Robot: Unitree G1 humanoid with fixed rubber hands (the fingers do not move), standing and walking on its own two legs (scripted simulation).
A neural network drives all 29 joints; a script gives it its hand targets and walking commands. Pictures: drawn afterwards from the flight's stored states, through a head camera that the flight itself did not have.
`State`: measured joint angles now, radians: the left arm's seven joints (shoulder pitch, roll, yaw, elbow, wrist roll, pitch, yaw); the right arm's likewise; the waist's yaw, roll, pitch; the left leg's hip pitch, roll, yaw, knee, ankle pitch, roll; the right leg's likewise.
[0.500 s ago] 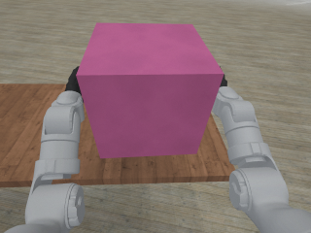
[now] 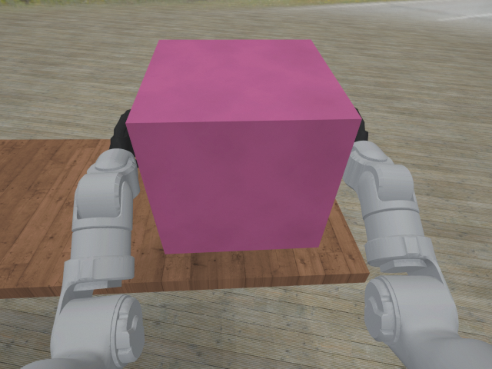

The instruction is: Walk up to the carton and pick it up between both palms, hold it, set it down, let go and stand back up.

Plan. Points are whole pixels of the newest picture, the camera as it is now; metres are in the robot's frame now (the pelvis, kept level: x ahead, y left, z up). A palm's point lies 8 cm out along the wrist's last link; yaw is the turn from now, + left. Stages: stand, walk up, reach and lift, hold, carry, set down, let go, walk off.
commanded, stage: hold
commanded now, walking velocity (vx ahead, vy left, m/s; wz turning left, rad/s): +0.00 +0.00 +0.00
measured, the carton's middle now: (239, 144) +0.42 +0.01 +0.21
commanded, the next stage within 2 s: none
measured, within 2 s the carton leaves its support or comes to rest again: neither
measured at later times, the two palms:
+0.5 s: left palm (122, 150) +0.38 +0.19 +0.22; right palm (340, 143) +0.41 -0.16 +0.22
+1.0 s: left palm (124, 153) +0.36 +0.18 +0.22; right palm (353, 148) +0.38 -0.17 +0.23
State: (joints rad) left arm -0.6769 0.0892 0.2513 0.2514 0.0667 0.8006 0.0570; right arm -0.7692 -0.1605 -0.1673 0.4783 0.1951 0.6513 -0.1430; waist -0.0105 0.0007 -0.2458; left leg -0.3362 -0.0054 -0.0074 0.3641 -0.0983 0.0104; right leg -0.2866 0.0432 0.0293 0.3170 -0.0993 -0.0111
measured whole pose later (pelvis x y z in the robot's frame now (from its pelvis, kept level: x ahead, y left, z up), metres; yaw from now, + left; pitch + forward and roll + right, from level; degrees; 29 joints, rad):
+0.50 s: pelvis +0.02 +0.00 +0.00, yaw +0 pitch +6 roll -1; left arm -0.63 0.14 0.23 0.16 0.07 0.84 0.05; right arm -0.77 -0.16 -0.09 0.48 0.20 0.62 -0.15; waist -0.01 0.01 -0.25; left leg -0.33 -0.01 -0.01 0.35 -0.12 0.01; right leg -0.29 0.04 0.03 0.32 -0.13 -0.01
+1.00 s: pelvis +0.00 +0.00 +0.00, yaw +0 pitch +4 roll -1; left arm -0.69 0.09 0.26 0.26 0.08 0.80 0.05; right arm -0.77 -0.16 -0.16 0.49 0.20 0.64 -0.15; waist -0.01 0.01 -0.25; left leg -0.33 -0.01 -0.01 0.36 -0.10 0.01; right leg -0.28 0.04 0.03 0.32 -0.10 -0.01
